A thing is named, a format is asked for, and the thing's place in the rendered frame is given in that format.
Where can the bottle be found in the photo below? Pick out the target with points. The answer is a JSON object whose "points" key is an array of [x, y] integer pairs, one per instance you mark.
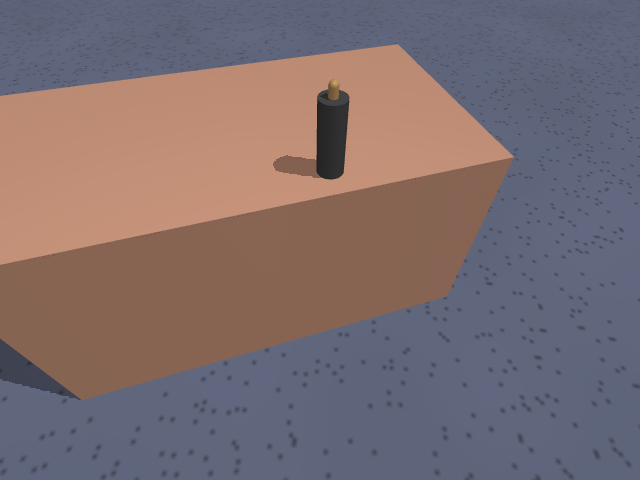
{"points": [[332, 120]]}

